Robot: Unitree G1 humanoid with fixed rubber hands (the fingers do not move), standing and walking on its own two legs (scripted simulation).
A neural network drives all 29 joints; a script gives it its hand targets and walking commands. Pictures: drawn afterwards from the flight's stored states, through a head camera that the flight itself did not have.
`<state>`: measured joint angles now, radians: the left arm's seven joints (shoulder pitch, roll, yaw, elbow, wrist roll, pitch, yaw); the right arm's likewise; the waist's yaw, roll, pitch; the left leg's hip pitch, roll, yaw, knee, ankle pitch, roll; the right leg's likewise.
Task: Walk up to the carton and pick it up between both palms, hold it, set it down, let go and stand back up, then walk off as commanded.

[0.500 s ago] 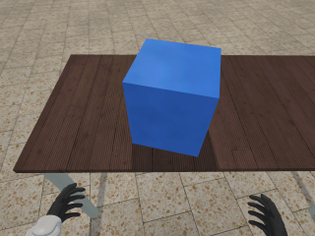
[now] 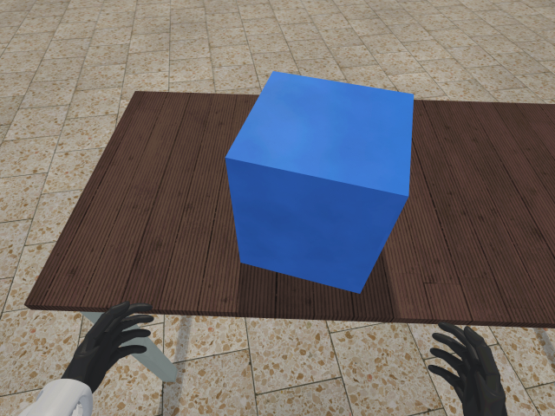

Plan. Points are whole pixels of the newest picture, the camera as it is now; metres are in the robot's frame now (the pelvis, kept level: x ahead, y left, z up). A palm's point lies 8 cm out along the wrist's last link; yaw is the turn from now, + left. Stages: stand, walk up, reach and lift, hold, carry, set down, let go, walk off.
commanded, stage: reach and lift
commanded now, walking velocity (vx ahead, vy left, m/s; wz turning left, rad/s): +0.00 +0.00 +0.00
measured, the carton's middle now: (318, 186) +0.43 -0.02 +0.07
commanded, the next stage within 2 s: none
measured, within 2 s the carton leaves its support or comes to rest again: neither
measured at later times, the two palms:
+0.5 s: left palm (88, 337) +0.18 +0.24 +0.08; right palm (479, 387) +0.16 -0.18 +0.08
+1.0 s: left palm (113, 253) +0.27 +0.23 +0.12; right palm (488, 311) +0.23 -0.20 +0.11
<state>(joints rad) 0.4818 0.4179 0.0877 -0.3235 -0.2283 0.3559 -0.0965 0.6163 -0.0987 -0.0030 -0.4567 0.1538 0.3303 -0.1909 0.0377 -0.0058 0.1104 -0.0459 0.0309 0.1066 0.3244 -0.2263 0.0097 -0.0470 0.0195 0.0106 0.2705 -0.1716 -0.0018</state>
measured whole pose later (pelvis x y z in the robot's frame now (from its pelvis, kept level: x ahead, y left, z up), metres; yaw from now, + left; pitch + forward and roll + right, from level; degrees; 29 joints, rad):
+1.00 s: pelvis +0.00 +0.00 +0.00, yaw +0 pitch -2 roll -1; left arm 0.02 0.44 0.13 -0.32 -0.30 0.61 -0.13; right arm 0.20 -0.17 -0.07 -0.49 0.31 0.57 -0.29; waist -0.01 -0.01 0.04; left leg -0.06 0.02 0.10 0.31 -0.22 0.02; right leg -0.06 0.01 0.02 0.25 -0.16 0.00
